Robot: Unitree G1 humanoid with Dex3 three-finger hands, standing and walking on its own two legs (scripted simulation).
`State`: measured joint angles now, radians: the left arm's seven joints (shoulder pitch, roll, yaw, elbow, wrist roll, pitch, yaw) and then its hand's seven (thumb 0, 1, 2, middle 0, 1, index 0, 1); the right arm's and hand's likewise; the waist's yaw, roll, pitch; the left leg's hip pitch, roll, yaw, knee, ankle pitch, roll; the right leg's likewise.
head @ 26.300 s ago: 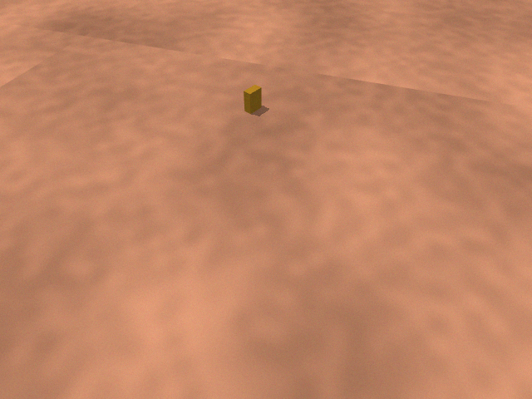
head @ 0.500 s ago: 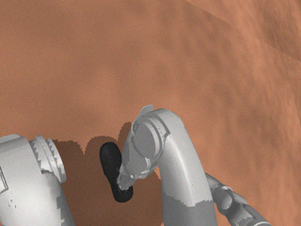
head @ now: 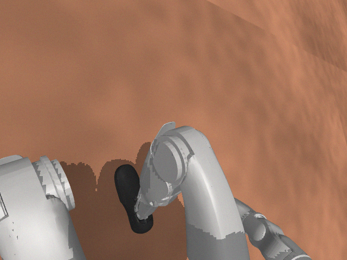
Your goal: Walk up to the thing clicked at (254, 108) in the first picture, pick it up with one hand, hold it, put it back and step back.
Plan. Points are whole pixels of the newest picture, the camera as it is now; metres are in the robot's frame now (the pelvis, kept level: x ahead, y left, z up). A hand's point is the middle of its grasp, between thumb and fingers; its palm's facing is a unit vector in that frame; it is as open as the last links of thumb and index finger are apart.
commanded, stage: withdraw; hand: left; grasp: from the side
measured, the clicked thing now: out of the picture +0.47 +0.34 -0.22
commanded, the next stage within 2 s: rise in 0.20 s
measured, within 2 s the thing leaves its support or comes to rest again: rests again in 0.24 s
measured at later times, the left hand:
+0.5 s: hand out of the picture +0.34 +0.42 -0.09, palm faces +0.42 -0.87 -0.26, open 16.7 cm
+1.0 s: hand out of the picture +0.25 +0.35 +0.11, palm faces +0.34 -0.80 -0.49, open 17.3 cm
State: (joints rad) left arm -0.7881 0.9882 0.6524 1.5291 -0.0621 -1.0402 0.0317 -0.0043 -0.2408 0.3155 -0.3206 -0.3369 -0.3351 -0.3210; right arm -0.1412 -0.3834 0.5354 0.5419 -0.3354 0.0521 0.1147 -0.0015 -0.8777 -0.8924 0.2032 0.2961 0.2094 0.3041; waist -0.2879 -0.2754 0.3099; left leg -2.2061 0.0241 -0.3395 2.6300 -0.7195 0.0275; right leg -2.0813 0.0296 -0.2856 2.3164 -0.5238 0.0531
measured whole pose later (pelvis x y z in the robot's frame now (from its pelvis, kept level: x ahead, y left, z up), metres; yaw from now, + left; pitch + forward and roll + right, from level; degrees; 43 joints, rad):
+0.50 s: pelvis +0.01 +0.00 +0.04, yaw +5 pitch +23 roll -14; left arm -0.51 0.80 0.59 1.05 0.05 -0.52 -0.14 -0.01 -0.44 0.14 -0.10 -0.15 -0.11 -0.14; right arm 0.01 -0.31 0.23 0.59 -0.10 0.09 0.08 0.00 -0.91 -0.91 0.20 0.30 0.21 0.31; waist -0.14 -0.14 0.06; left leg -2.21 0.03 -0.19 2.47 -0.69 0.04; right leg -2.12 -0.01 -0.18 2.25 -0.56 0.03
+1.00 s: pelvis +0.04 -0.02 +0.21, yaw +13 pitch +32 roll -4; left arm -0.06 0.45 0.31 0.42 0.04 0.02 0.07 -0.01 -0.52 0.07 -0.07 -0.06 -0.06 -0.06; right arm 0.08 -0.25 0.02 0.54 0.06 0.09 -0.05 0.01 -0.90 -0.90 0.20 0.30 0.21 0.30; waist -0.03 -0.01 -0.14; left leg -1.74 0.03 -0.05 1.85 -0.67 0.00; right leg -1.74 -0.02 -0.07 1.78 -0.60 -0.01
